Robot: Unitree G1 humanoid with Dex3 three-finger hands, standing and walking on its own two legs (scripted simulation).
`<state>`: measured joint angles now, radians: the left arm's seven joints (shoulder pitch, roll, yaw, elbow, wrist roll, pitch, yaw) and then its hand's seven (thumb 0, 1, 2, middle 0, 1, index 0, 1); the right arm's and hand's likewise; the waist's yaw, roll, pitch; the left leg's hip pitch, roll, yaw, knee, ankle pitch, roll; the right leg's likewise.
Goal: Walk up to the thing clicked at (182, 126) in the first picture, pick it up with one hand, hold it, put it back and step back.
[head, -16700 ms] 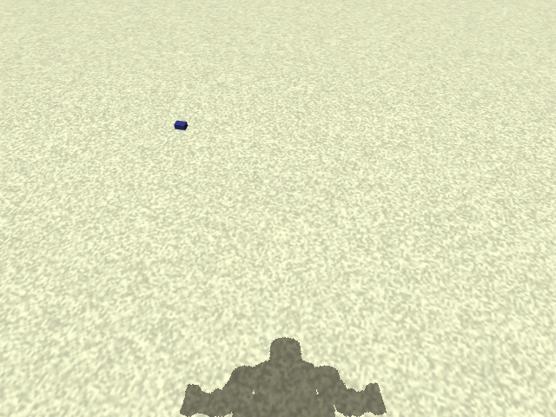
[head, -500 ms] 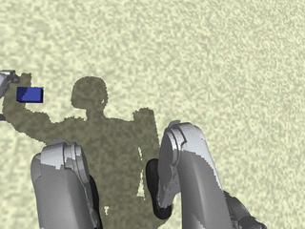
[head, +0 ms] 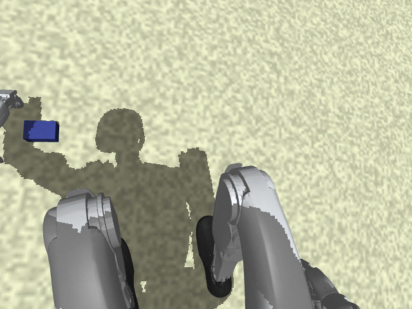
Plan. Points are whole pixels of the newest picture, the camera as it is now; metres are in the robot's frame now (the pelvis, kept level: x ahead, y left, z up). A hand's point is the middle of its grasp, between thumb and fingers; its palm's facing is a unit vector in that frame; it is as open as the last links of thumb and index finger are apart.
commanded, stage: rise first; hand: left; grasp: from above
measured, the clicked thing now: (42, 131) +0.47 +0.30 -0.30
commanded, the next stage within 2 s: none
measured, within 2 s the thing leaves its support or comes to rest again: neither
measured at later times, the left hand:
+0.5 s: hand out of the picture +0.42 +0.34 -0.16, palm faces -0.49 -0.03 -0.87, open 12.5 cm
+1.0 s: hand out of the picture +0.42 +0.34 -0.17, palm faces -0.51 -0.04 -0.86, open 12.6 cm
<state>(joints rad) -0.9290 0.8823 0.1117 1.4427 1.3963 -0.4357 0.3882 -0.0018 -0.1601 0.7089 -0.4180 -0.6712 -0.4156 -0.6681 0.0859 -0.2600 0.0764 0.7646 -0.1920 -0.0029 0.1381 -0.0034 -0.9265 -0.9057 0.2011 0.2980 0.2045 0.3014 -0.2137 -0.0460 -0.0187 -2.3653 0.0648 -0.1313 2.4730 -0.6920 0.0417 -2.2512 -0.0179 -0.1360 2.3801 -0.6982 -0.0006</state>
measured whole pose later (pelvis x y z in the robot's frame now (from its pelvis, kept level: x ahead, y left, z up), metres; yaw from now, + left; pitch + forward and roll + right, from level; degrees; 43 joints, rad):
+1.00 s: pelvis +0.00 +0.00 +0.00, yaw +0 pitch +32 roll -10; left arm -0.92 0.89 0.11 1.45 1.38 -0.45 0.35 0.00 -0.26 0.80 -0.35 -0.70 -0.33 -0.71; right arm 0.11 -0.26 0.09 0.75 -0.19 -0.02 0.15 0.00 -0.92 -0.90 0.20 0.30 0.21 0.30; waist -0.22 -0.05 -0.01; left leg -2.36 0.06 -0.14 2.47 -0.68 0.04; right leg -2.24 -0.02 -0.14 2.37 -0.69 0.00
